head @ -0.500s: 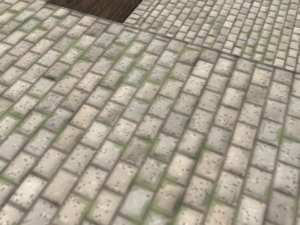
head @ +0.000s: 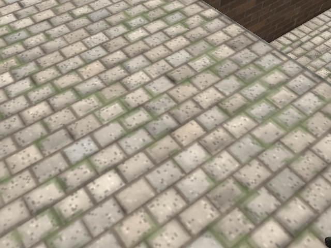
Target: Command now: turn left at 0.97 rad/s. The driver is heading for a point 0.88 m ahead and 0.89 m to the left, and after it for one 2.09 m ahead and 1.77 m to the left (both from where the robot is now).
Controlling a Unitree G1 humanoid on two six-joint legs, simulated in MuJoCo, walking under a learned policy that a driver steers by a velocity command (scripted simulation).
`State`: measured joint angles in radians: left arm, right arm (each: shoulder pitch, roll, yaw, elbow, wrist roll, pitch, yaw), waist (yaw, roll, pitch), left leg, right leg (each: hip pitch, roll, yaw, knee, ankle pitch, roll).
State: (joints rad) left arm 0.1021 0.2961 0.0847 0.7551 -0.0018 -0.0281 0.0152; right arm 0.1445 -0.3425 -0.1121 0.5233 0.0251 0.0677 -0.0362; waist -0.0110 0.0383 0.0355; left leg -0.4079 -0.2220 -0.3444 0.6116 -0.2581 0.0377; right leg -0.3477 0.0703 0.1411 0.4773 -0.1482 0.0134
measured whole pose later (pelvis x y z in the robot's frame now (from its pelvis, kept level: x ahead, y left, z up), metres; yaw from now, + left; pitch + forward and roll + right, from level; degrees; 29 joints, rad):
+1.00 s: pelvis +0.21 +0.15 +0.01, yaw +56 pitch +3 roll +0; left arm 0.27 0.30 0.05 0.71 0.04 -0.06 0.00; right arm 0.24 -0.35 -0.07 0.66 -0.04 -0.01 0.05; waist 0.02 0.05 -0.03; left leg -0.49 -0.05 -0.08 1.19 -0.31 0.08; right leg -0.24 -0.02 -0.06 0.50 -0.31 0.00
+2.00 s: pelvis +0.67 +0.92 +0.00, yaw +36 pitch +1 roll +0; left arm 0.49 0.30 0.06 0.89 0.00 -0.06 -0.01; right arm 0.00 -0.23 0.06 0.59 -0.06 -0.07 0.02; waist 0.08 0.00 0.02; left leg -0.73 0.15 -0.12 0.91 -0.13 -0.06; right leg -0.07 0.22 0.12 0.37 -0.30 -0.18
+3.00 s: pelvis +1.48 +1.32 -0.03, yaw +18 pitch -1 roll -2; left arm 0.39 0.29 0.03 0.85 0.01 -0.07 0.05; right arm 0.14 -0.29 -0.03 0.72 0.02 -0.08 0.06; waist 0.03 0.05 0.07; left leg -0.56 -0.06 0.07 0.57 0.10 0.10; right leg 0.09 0.07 -0.17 0.71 -0.47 0.01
